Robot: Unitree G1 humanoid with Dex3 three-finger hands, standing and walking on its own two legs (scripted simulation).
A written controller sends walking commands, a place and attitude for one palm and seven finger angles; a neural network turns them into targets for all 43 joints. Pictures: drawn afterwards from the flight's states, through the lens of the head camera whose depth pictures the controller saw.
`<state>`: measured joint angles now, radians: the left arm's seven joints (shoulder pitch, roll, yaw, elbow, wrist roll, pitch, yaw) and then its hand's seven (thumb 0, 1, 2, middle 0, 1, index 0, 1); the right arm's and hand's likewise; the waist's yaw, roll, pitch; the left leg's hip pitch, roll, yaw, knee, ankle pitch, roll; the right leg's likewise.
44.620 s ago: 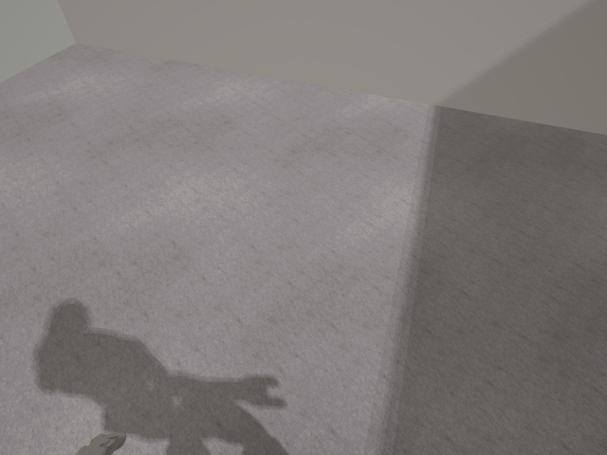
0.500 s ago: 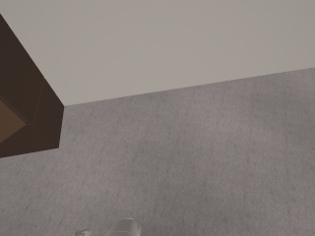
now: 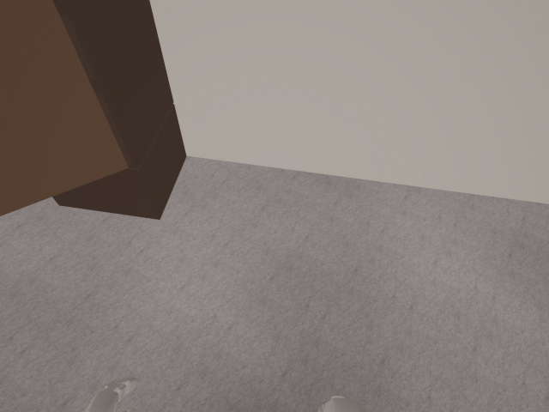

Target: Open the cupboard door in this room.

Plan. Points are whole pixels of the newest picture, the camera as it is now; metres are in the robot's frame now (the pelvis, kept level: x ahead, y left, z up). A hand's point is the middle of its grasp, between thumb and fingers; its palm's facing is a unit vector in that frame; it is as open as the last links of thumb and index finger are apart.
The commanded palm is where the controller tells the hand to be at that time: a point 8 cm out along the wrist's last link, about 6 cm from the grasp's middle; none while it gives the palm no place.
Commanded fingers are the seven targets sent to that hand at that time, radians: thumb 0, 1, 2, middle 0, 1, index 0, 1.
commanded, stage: turn to face it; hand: left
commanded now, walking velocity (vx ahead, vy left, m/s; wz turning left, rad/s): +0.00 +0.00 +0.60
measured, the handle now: out of the picture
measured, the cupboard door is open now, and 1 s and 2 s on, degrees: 41 41 41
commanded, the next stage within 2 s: take the last steps up to it in 0.98 s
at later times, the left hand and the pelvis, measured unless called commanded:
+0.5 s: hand out of the picture -0.03 +0.19 -0.19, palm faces +0.37 -0.91 -0.20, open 7.3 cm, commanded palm none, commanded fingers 0.00 0.90 0.90 -0.20 -0.30 -0.20 -0.30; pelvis -0.01 -0.02 -0.02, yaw +21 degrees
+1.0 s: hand out of the picture -0.03 +0.17 -0.16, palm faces +0.51 -0.82 -0.27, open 7.3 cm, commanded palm none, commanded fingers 0.00 0.90 0.90 -0.20 -0.30 -0.20 -0.30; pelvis -0.01 -0.05 -0.01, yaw +32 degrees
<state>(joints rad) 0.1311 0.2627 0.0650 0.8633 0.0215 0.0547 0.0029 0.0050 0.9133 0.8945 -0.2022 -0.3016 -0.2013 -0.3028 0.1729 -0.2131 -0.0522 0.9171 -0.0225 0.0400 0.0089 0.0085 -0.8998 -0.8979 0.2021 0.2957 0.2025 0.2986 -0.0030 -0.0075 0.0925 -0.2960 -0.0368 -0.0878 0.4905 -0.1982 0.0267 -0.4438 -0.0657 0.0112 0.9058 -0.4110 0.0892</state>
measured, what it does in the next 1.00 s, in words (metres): steps on the spot, turning left: right foot, then left foot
